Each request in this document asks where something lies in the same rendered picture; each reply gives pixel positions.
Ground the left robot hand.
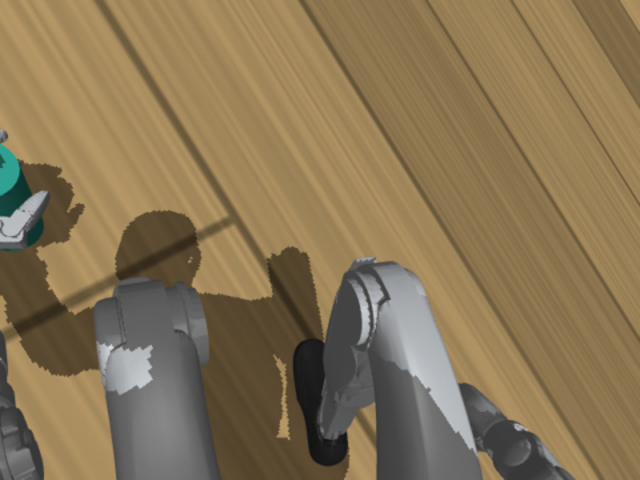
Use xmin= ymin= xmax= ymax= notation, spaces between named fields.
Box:
xmin=0 ymin=129 xmax=50 ymax=249

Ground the bottle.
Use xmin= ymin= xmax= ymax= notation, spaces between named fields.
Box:
xmin=0 ymin=144 xmax=44 ymax=251

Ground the right robot foot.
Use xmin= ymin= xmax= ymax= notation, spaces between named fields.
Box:
xmin=293 ymin=339 xmax=348 ymax=466

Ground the left robot arm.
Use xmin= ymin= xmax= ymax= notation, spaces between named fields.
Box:
xmin=0 ymin=331 xmax=44 ymax=480

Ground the right robot arm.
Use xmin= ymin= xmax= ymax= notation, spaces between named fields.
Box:
xmin=483 ymin=420 xmax=576 ymax=480

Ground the right robot hand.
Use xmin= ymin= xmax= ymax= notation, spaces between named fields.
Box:
xmin=458 ymin=383 xmax=508 ymax=453

